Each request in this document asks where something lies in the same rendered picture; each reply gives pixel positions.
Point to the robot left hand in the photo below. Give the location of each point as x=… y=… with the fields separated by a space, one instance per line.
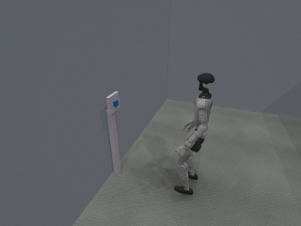
x=181 y=151

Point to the robot right hand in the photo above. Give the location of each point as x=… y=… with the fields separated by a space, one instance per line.
x=191 y=125

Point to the left robot forearm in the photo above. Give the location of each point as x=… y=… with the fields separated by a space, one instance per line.
x=197 y=134

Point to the right robot shin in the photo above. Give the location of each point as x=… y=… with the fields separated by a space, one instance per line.
x=190 y=164

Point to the left robot upper arm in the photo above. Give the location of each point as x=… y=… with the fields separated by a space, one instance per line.
x=202 y=113

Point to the right robot thigh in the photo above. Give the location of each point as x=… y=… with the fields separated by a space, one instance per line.
x=189 y=135

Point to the button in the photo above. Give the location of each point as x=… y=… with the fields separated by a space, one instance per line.
x=115 y=103

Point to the panel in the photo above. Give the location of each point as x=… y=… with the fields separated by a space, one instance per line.
x=112 y=128

